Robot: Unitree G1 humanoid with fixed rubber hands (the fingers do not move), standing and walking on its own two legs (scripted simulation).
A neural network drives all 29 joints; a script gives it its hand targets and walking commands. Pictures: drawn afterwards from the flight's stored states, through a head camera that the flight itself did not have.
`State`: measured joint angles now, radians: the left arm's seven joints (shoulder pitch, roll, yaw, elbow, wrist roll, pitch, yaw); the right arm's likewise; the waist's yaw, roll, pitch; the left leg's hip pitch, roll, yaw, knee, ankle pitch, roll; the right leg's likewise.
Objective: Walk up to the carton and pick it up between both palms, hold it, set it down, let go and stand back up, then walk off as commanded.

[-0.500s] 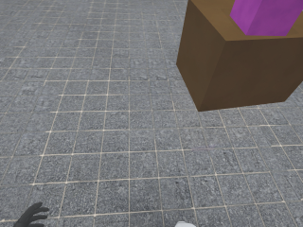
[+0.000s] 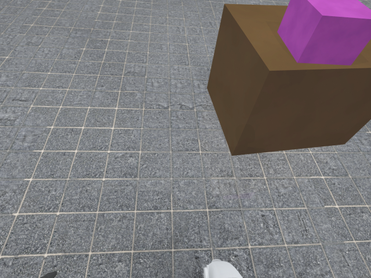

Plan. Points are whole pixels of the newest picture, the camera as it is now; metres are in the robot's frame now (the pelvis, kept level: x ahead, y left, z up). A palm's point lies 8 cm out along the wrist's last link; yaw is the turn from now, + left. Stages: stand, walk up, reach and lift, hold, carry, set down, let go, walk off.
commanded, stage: walk up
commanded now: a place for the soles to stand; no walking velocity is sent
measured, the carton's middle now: (323, 26) +1.18 -0.69 +0.02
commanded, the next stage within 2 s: none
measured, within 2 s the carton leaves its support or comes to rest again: neither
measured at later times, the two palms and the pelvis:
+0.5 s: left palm (121, 259) +0.20 +0.14 -0.12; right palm out of the picture +0.22 -0.52 -0.08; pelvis +0.14 -0.17 -0.01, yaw +2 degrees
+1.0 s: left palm (189, 208) +0.31 -0.02 -0.11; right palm out of the picture +0.31 -0.71 -0.08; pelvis +0.24 -0.35 -0.01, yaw +2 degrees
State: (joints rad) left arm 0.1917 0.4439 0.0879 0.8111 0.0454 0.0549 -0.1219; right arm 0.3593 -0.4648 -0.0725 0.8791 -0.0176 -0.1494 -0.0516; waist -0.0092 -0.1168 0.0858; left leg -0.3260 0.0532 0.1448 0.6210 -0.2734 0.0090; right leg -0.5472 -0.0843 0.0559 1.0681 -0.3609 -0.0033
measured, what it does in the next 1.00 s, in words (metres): steps to the right: right foot, then left foot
